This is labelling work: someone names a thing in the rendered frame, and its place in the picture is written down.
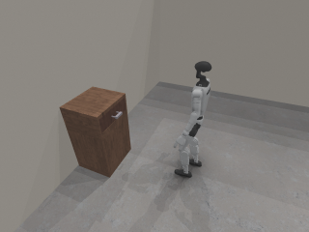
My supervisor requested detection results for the robot left forearm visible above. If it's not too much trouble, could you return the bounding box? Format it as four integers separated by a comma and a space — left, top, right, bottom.
182, 112, 198, 138

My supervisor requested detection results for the handle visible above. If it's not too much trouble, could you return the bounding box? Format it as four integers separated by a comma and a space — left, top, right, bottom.
111, 111, 123, 119

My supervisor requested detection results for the robot left foot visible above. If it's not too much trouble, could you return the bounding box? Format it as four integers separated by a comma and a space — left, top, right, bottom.
175, 169, 192, 178

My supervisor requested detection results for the drawer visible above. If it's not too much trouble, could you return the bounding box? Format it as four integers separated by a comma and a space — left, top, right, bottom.
99, 98, 126, 132

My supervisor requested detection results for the robot left upper arm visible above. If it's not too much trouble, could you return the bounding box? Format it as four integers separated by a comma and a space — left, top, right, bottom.
190, 87, 203, 119

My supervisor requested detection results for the cabinet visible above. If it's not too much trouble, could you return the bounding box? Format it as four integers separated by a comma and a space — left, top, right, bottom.
59, 86, 131, 178

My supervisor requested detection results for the robot left thigh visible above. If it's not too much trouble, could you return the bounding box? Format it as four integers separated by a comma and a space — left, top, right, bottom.
179, 125, 198, 155

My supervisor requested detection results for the robot left hand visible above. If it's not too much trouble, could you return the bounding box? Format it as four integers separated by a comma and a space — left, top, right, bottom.
173, 136, 186, 151

